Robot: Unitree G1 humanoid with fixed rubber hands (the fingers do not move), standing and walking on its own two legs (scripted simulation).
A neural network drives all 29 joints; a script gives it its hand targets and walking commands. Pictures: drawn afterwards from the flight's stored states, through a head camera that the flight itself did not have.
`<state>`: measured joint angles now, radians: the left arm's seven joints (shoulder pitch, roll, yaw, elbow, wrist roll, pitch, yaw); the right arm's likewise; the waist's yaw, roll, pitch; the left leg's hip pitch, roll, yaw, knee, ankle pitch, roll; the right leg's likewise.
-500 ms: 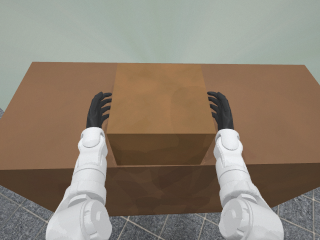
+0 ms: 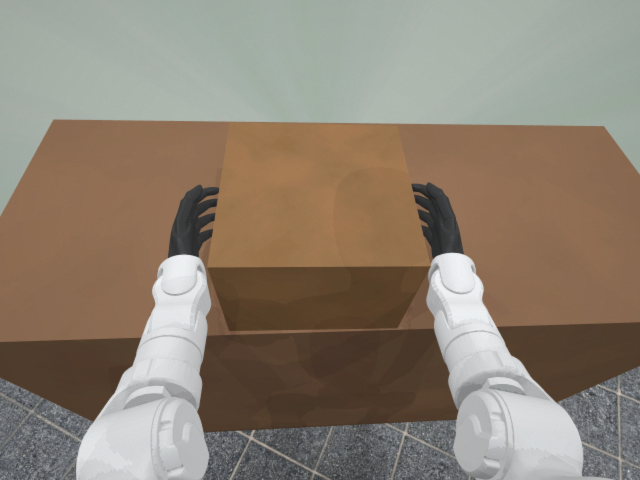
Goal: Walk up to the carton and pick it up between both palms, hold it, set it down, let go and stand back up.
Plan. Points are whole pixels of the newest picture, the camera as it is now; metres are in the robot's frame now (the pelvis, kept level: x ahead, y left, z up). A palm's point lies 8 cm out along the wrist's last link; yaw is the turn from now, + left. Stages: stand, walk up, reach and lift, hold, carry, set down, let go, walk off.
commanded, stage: set down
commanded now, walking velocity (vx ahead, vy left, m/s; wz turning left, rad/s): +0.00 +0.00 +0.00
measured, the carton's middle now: (314, 226) +0.46 +0.04 +0.02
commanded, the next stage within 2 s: none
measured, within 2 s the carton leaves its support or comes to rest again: neither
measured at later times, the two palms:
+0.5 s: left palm (146, 249) +0.39 +0.26 +0.03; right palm (473, 228) +0.45 -0.18 +0.05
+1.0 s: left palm (123, 194) +0.40 +0.25 +0.13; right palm (513, 184) +0.45 -0.19 +0.14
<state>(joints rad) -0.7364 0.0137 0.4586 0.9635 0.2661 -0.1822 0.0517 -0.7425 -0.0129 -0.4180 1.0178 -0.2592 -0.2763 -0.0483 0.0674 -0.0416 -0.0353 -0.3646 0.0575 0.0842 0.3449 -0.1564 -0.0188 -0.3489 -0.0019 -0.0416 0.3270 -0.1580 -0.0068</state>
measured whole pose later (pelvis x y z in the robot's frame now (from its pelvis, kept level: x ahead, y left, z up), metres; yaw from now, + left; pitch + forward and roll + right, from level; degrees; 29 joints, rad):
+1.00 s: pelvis -0.03 -0.01 -0.02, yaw +2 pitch +17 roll +0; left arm -1.01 0.40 -0.05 1.09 -0.34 0.13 0.07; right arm -1.07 -0.41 0.13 1.16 0.46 0.09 -0.01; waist 0.05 -0.02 -0.22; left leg -0.65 0.06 0.02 0.51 -0.16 -0.03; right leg -0.62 0.01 -0.06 0.50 -0.18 -0.02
